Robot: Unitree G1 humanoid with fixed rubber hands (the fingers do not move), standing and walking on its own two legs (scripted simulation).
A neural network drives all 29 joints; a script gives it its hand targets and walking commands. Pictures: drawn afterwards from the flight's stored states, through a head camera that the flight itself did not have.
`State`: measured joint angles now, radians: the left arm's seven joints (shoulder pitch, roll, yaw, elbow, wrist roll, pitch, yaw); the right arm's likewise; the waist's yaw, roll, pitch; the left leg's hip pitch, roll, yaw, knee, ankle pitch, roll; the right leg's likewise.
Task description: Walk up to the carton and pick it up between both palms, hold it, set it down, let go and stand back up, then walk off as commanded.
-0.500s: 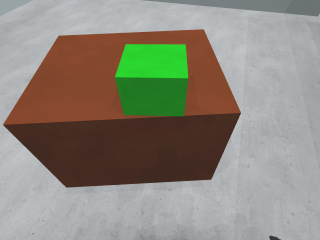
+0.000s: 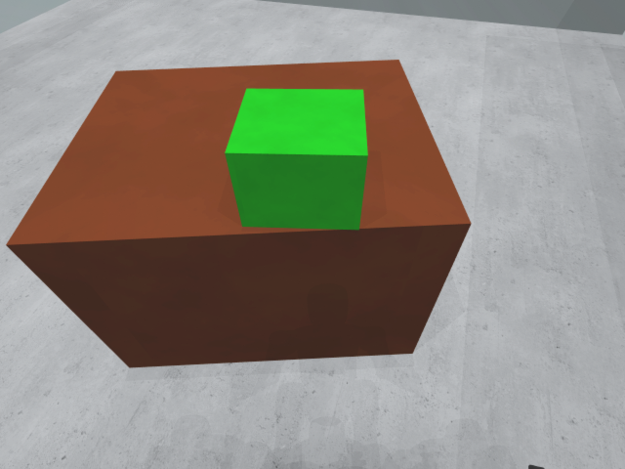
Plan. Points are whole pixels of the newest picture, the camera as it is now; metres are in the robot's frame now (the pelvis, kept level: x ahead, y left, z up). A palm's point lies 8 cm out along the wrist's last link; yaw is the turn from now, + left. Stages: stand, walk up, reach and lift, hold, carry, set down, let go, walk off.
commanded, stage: stand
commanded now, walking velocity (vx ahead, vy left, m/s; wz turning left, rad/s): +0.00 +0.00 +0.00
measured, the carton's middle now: (302, 158) +0.70 +0.03 -0.02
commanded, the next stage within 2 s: walk up in 0.28 s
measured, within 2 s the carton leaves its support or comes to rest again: neither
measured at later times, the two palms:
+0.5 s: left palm out of the picture +0.06 +0.29 -0.12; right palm out of the picture +0.07 -0.30 -0.11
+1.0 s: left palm (87, 447) +0.18 +0.34 -0.11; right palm (540, 428) +0.18 -0.28 -0.09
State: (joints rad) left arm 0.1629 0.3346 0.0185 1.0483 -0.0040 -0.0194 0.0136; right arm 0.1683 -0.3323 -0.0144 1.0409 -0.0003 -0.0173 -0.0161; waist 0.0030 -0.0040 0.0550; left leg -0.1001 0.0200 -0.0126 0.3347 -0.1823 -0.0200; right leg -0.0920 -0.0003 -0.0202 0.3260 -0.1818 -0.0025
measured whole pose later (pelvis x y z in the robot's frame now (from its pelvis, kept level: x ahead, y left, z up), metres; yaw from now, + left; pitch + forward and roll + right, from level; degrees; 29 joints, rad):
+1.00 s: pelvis +0.12 +0.03 -0.02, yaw +2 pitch -5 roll +1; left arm 0.34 0.41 0.09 0.66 0.06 0.01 -0.06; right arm 0.41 -0.40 -0.06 0.65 -0.04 -0.05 0.00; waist -0.02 -0.05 0.13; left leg -0.09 0.02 0.05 0.53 -0.35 0.00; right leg -0.48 -0.10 -0.01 0.81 -0.29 0.00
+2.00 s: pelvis +0.26 +0.01 +0.00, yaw +5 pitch -4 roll +0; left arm 0.11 0.38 0.00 1.04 -0.02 -0.02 -0.01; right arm 0.07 -0.37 0.01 1.05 0.03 -0.01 0.01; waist 0.02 0.00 0.06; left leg -0.13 0.02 0.00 0.35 -0.16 -0.01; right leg -0.11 -0.03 -0.06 0.34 -0.17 0.01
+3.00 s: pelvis +0.27 +0.00 -0.02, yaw +3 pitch -5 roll -1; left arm 0.07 0.29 0.11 0.44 0.09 0.49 -0.02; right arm 0.07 -0.30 -0.07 0.79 0.01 -0.03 0.05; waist 0.00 -0.05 0.15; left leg -0.20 0.06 0.02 0.60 -0.32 -0.03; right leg -0.18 0.00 -0.04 0.58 -0.31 0.00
